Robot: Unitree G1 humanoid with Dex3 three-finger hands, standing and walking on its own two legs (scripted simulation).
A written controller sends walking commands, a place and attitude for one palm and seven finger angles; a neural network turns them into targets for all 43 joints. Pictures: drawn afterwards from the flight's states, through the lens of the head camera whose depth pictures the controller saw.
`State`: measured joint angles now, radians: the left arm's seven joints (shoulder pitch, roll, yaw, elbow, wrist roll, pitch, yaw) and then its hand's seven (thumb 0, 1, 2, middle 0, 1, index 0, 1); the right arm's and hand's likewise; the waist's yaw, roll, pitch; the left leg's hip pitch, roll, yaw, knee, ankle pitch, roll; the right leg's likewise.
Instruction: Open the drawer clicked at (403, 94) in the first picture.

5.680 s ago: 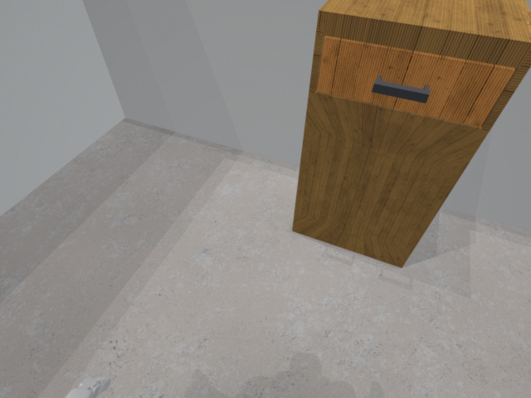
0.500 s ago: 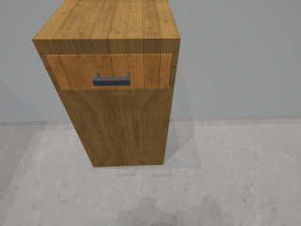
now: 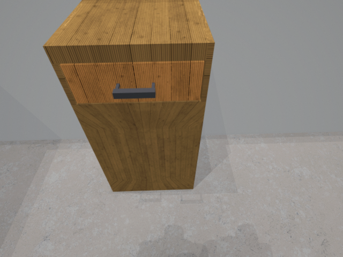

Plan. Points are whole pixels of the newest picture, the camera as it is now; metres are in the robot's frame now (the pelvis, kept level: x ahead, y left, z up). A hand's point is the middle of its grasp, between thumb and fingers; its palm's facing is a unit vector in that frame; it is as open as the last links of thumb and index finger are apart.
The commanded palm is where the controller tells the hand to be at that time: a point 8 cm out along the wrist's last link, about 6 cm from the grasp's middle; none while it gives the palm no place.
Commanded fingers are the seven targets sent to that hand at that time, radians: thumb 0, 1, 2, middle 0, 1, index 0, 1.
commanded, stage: look again from close up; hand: left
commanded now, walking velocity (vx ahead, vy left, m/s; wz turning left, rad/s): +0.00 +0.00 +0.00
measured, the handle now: (135, 89) +0.61 +0.16 +0.05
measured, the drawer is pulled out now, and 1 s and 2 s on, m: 0.00 0.00 0.00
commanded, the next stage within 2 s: shuffle to correct the standing spot in 0.26 s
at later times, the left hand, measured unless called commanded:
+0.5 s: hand out of the picture +0.02 +0.17 -0.18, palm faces +0.00 -0.98 -0.18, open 7.4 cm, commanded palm none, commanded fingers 0.00 0.90 0.90 -0.20 -0.30 -0.20 -0.30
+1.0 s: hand out of the picture -0.01 +0.10 -0.19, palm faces +0.12 -0.99 -0.11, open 7.4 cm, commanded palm none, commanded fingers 0.00 0.90 0.90 -0.20 -0.30 -0.20 -0.30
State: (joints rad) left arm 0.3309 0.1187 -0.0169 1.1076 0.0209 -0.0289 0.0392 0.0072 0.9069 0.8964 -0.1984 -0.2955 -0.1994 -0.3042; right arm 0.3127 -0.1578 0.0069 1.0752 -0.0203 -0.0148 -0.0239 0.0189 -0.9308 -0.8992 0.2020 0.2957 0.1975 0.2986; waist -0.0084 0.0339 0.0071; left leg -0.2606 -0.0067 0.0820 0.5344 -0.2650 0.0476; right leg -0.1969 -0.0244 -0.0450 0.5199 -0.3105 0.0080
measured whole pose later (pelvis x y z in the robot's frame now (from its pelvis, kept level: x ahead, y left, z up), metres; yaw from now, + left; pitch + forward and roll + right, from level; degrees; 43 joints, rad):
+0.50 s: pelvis +0.02 +0.00 +0.00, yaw +0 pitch -1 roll +1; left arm 0.30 0.15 -0.01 1.10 0.03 0.00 0.03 0.01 0.91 0.90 -0.20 -0.30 -0.20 -0.30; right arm 0.29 -0.15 0.01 1.11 -0.02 -0.02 -0.02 0.01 -0.91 -0.90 0.20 0.30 0.20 0.30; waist 0.00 -0.02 0.02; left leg -0.21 -0.02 0.09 0.49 -0.27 0.05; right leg -0.17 -0.04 -0.03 0.52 -0.34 0.01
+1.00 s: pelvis +0.10 -0.04 -0.02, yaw +3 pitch +0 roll +0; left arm 0.46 0.11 0.00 1.15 0.02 -0.01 0.03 0.01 0.91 0.90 -0.20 -0.30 -0.20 -0.30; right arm 0.16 -0.14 -0.01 1.01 -0.02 -0.05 -0.04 0.01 -0.92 -0.90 0.20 0.30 0.20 0.30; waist 0.03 -0.06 0.06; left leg -0.35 0.03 0.15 0.67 -0.29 0.07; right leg -0.18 0.00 -0.08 0.81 -0.54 -0.02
